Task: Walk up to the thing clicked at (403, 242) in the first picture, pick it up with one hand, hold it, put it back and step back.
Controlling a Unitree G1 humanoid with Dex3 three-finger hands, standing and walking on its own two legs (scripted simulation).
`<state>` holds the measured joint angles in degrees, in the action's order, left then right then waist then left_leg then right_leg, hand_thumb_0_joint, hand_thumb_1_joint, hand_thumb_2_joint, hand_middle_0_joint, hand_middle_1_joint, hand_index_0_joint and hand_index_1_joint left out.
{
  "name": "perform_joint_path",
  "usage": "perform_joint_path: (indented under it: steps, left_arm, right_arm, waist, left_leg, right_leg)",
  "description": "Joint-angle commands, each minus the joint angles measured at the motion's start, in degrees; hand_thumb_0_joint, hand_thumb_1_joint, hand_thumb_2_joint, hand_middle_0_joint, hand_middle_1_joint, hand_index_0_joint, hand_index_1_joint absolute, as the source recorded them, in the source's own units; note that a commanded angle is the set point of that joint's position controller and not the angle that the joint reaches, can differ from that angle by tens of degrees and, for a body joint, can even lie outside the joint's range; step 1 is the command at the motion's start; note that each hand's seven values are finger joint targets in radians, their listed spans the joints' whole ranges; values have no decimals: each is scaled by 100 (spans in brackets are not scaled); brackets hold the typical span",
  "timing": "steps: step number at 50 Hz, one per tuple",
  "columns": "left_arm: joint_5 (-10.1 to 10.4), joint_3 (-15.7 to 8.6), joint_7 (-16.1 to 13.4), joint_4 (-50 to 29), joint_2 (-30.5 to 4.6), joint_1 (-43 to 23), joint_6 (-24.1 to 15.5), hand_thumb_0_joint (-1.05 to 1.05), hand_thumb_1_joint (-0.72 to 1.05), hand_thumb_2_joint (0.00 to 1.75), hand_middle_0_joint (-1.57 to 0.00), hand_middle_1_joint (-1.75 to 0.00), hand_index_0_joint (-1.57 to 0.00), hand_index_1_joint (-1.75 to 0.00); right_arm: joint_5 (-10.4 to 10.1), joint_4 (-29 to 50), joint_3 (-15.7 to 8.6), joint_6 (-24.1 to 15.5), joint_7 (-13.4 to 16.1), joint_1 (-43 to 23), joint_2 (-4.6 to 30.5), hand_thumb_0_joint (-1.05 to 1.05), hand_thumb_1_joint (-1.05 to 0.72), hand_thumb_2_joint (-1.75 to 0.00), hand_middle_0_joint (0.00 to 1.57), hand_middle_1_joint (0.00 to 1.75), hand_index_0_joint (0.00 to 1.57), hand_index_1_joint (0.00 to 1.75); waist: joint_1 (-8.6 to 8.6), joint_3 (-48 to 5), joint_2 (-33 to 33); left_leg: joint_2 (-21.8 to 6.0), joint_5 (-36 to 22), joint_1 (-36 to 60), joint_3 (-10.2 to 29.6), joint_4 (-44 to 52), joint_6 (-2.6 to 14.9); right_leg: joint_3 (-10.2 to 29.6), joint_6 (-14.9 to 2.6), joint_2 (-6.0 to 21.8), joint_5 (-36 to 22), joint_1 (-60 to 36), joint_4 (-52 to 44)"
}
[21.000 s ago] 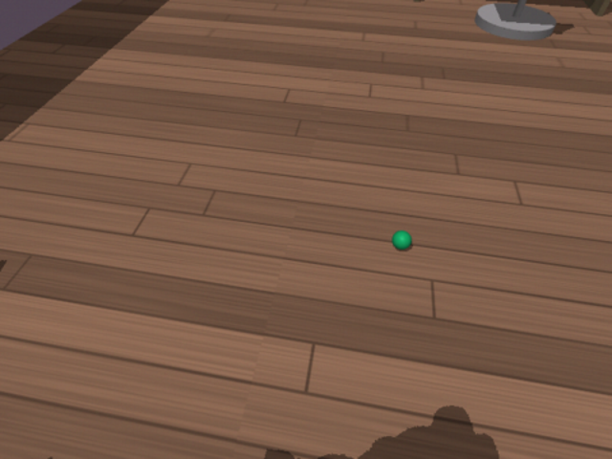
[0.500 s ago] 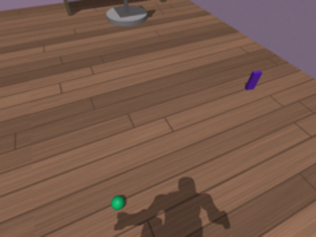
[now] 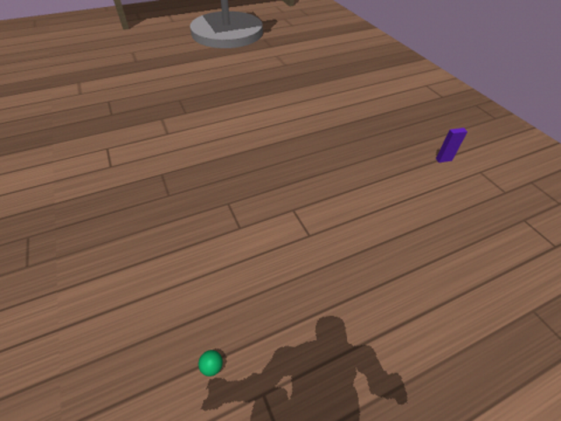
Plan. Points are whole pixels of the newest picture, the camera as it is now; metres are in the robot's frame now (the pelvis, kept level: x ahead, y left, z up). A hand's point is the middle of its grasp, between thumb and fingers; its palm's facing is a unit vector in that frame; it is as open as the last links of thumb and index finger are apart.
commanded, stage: rise first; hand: left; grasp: from above
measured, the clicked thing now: (210, 363) +0.42 +0.22 -0.74
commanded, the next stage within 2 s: none
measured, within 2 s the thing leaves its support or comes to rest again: neither
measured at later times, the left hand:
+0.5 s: hand out of the picture +0.12 +0.25 -0.20, palm faces -0.09 -0.92 -0.39, open 12.8 cm
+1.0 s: hand out of the picture +0.16 +0.28 -0.33, palm faces -0.37 -0.71 -0.59, open 14.1 cm
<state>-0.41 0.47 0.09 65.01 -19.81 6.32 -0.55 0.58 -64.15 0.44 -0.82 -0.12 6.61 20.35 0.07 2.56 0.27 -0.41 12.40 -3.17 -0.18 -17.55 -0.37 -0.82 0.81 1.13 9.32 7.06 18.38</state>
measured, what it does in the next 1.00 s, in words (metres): lowers itself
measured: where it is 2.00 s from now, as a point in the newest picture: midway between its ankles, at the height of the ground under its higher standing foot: outside the picture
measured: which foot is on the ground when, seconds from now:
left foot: down 0.00-1.00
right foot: down 0.00-1.00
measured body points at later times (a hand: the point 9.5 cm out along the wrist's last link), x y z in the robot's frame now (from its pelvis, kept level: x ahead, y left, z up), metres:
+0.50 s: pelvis -0.02 +0.01 -0.05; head +0.05 +0.01 +0.40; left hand +0.13 +0.30 -0.17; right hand +0.10 -0.25 -0.16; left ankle -0.03 +0.12 -0.75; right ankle +0.01 -0.13 -0.75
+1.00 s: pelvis -0.04 +0.01 -0.18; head +0.10 +0.02 +0.25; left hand +0.17 +0.31 -0.29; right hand +0.16 -0.25 -0.27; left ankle -0.03 +0.12 -0.75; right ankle +0.01 -0.13 -0.75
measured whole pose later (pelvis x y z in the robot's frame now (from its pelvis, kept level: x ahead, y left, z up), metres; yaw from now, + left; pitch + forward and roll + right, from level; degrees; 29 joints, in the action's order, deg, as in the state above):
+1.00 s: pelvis -0.04 +0.01 -0.18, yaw +1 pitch +27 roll -1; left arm -27.5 -5.7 -1.6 36.8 -22.9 1.0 0.5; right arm 0.4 -32.3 -1.7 -11.6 -0.4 7.2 16.3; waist 2.1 -10.6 -0.3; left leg 0.6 39.1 -75.9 1.7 -87.6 0.0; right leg -1.3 1.1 2.5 33.8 78.4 84.9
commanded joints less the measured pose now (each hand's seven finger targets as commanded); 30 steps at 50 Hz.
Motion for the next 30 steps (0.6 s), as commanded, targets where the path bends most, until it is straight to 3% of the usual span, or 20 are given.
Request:
perform_joint_path:
  steps: [1,2,3,4,5,6,7,8,10,12,15,19,21,25,26,27,30]
  left_arm:
    - [-5,-241,-78,-336,-1227,-239,-129,0,90,90,-20,-30,-20,-30]
    - [-23,-253,-77,-339,-1229,-232,-123,0,82,98,-22,-36,-19,-38]
    - [266,-302,-163,-2350,-278,-2242,-647,0,74,95,-19,-44,-16,-46]
    - [249,-371,-185,-1731,-498,-2744,-567,0,66,94,-19,-52,-15,-54]
    - [125,-692,-201,-736,-983,-1812,-339,0,58,95,-17,-60,-14,-62]
    - [74,-772,-98,-408,-1005,-1291,-243,0,50,95,-17,-68,-14,-70]
    - [-51,-842,-31,-727,-1208,-1573,-253,0,42,94,-13,-76,-13,-77]
    - [-166,-1080,3,-1022,-1555,-1775,-318,0,34,95,-12,-84,-12,-84]
    - [-455,-1166,168,-599,-1287,-616,-194,0,18,94,-9,-98,-13,-94]
    - [-583,-1326,193,-1055,-1295,-210,-100,0,2,95,-9,-102,-11,-100]
    - [-762,-1026,115,-1522,-971,-530,260,0,-22,96,-9,-104,-10,-103]
    - [-872,-1008,-20,-1875,-868,-397,680,0,-50,99,-7,-105,-7,-105]
    - [-889,-929,-48,-2141,-715,-392,745,0,-53,100,-7,-106,-6,-107]
    - [-1053,-1138,-102,-3056,-931,-452,615,0,-55,99,-7,-108,-7,-108]
    - [-1068,-1188,-110,-3238,-966,-300,587,0,-55,99,-7,-108,-7,-108]
    - [-1112,-1083,-108,-3320,-833,-120,588,0,-55,98,-7,-110,-8,-109]
    - [-1226,-1227,-112,-3827,-987,288,606,0,-55,99,-8,-109,-8,-109]
  right_arm:
    - [1,316,-257,-82,76,-183,1193,0,-90,-90,20,30,20,30]
    - [9,326,-268,-81,79,-161,1219,0,-88,-89,20,30,20,30]
    - [-362,1933,7,-366,178,-98,206,0,-94,-91,20,30,20,30]
    - [-376,1581,-28,-365,225,209,362,0,-91,-90,20,30,20,30]
    - [-342,1507,-113,-309,250,359,533,0,-91,-90,20,30,20,30]
    - [-347,1681,-195,-253,233,397,556,0,-89,-90,20,30,20,30]
    - [-285,1849,-286,-274,251,439,567,0,-89,-90,20,30,20,30]
    - [-247,1912,-382,-312,280,569,567,0,-88,-90,20,30,20,30]
    - [-148,2136,-477,-351,213,749,511,0,-90,-90,20,30,20,30]
    - [-151,2440,-561,-366,186,762,453,0,-89,-90,20,30,20,30]
    - [-187,2840,-528,-367,178,557,400,0,-88,-90,20,30,20,30]
    - [-205,3218,-528,-449,147,488,342,0,-87,-90,20,30,20,30]
    - [-202,3319,-541,-540,141,546,318,0,-87,-89,20,30,20,30]
    - [-157,3485,-582,-741,155,609,247,0,-87,-90,20,30,20,30]
    - [-148,3532,-590,-786,168,616,246,0,-88,-90,20,30,20,30]
    - [-150,3565,-575,-826,183,615,226,0,-88,-90,20,30,20,30]
    - [-109,3653,-604,-901,219,579,234,0,-88,-90,20,30,20,30]
  waist:
    - [-28,-331,-17]
    - [-17,-374,-22]
    - [688,105,-1]
    - [504,-164,-150]
    - [391,-50,-340]
    - [195,-23,-353]
    - [181,-450,-341]
    - [115,-987,-74]
    - [-13,-1520,41]
    - [-248,-1959,262]
    - [-123,-1620,388]
    - [-5,-1419,-25]
    - [82,-1411,-172]
    - [63,-1878,70]
    - [74,-1930,114]
    - [110,-1904,144]
    - [52,-2130,452]
  left_leg:
    - [-740,-1092,-258,505,310,124]
    - [-750,-1091,-263,489,299,145]
    - [41,-387,-1046,-167,-208,102]
    - [88,-185,-1056,-160,-325,134]
    - [124,32,-1281,-160,-470,148]
    - [104,-55,-1500,-198,-672,135]
    - [109,-119,-1559,-175,-857,139]
    - [115,-280,-1571,-153,-1048,117]
    - [172,-675,-1877,-97,-1490,72]
    - [213,-1018,-1952,-97,-1655,9]
    - [140,-785,-2216,-18,-1706,-57]
    - [119,28,-2785,8,-2109,39]
    - [98,271,-3066,36,-2348,67]
    - [74,261,-3400,37,-2961,69]
    - [66,226,-3465,51,-3066,59]
    - [62,259,-3531,48,-3140,53]
    - [16,101,-3594,108,-3325,-10]
  right_leg:
    - [556,-177,655,-1067,-285,-194]
    - [559,-190,669,-1116,-363,-171]
    - [-28,-113,-123,-501,1077,195]
    - [-65,-87,-93,-221,833,246]
    - [-111,-133,-123,120,975,302]
    - [-134,-142,-145,144,1046,453]
    - [-122,-150,-134,89,1043,632]
    - [-62,-151,-91,-173,987,878]
    - [-59,-183,-75,-550,932,1385]
    - [-36,-220,-76,-783,766,1608]
    - [-95,-252,-146,-378,1194,1661]
    - [-141,-198,-172,377,1833,1912]
    - [-163,-182,-185,600,2184,2138]
    - [-111,-201,-154,612,2708,2794]
    - [-111,-202,-151,588,2811,2920]
    - [-95,-212,-150,615,2950,3036]
    - [-97,-238,-143,555,3209,3379]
